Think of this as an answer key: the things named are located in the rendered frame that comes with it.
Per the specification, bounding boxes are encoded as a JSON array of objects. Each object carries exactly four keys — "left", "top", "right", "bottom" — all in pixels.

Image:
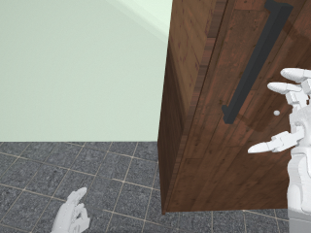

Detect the left robot hand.
[{"left": 52, "top": 187, "right": 90, "bottom": 233}]

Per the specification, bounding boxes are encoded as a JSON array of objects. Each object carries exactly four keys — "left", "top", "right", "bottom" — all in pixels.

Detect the right robot hand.
[{"left": 248, "top": 68, "right": 311, "bottom": 153}]

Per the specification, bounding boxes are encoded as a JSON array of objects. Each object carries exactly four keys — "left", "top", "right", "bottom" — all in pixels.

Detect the wardrobe door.
[{"left": 166, "top": 0, "right": 311, "bottom": 213}]

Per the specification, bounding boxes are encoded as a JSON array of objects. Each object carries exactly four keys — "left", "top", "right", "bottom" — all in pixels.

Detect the handle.
[{"left": 221, "top": 0, "right": 294, "bottom": 124}]

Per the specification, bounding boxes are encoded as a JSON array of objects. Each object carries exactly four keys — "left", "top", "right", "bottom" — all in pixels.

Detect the robot right forearm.
[{"left": 287, "top": 146, "right": 311, "bottom": 233}]

